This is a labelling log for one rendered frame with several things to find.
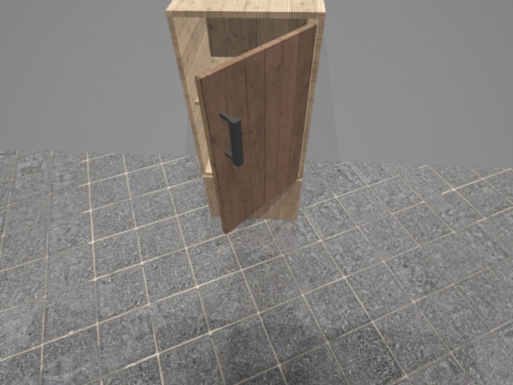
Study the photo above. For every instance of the cupboard door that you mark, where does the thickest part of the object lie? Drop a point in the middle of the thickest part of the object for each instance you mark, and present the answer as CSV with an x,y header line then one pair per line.
x,y
267,89

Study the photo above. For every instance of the handle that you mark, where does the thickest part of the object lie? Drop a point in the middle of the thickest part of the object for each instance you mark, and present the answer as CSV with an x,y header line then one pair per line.
x,y
236,139

